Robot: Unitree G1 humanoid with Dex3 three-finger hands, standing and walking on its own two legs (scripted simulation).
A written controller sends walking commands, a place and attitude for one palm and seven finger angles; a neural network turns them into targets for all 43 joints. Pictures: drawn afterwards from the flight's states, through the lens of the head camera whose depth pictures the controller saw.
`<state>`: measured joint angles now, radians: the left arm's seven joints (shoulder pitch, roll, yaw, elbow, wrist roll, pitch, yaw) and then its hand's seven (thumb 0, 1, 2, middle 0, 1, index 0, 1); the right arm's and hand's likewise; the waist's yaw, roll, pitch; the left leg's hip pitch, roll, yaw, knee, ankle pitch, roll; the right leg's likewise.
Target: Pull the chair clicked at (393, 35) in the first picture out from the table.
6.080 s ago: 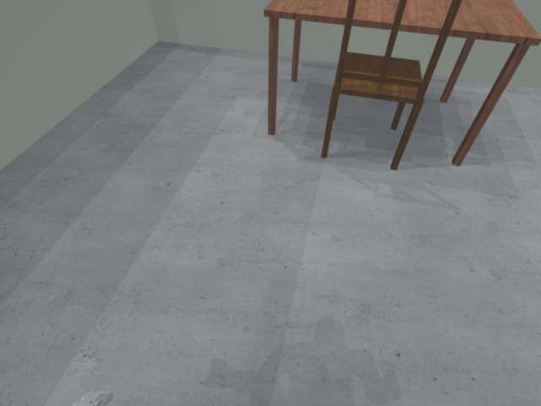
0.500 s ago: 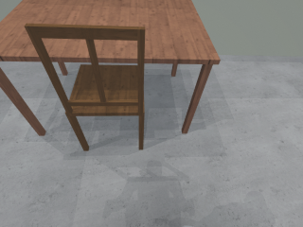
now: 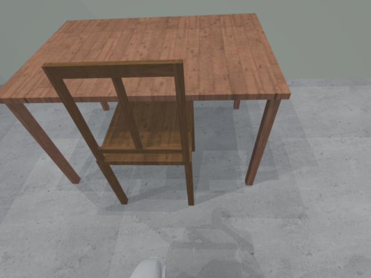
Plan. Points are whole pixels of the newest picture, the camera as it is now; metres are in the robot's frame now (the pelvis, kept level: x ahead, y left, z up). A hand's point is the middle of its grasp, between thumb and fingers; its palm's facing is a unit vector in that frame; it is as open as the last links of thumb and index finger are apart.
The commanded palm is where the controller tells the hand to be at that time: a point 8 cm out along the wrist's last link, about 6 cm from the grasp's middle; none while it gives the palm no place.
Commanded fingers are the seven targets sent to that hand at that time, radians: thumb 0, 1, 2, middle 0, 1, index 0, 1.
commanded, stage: take the last steps up to it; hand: left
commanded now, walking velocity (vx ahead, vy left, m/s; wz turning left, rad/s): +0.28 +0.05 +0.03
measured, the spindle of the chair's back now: (129, 117) +0.64 +0.25 -0.07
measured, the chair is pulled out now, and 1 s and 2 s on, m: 0.00 0.00 0.00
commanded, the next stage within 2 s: come to a stop and stand still in 0.30 s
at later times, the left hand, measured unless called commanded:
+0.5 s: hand (109, 245) +0.23 +0.24 -0.18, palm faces +0.04 -0.98 -0.21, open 7.3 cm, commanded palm none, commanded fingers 0.00 0.90 0.90 -0.20 -0.30 -0.20 -0.30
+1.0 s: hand (95, 246) +0.23 +0.29 -0.19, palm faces +0.02 -0.97 -0.25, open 7.4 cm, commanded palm none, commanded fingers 0.00 0.90 0.90 -0.20 -0.30 -0.20 -0.30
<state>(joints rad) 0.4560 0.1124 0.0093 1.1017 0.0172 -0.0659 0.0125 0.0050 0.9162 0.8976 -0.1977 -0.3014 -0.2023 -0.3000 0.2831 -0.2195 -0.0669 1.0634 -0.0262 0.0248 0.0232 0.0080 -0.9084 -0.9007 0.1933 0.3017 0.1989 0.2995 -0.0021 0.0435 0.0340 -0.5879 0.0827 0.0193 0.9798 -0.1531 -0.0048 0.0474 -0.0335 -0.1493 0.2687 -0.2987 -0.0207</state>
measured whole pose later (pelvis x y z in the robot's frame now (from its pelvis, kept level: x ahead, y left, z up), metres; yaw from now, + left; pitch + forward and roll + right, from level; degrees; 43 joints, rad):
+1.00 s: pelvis +0.16 +0.10 -0.02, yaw -2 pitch -3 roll +1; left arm 0.21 0.19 0.03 0.98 0.01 0.07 0.05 0.01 0.90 0.90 -0.20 -0.30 -0.20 -0.30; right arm 0.27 -0.19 -0.05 0.95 -0.02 0.03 -0.02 0.01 -0.91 -0.90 0.19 0.30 0.20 0.30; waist -0.01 -0.01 0.03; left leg -0.21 -0.01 0.08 0.63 -0.36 0.03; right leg -0.42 -0.08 -0.02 0.72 -0.34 0.00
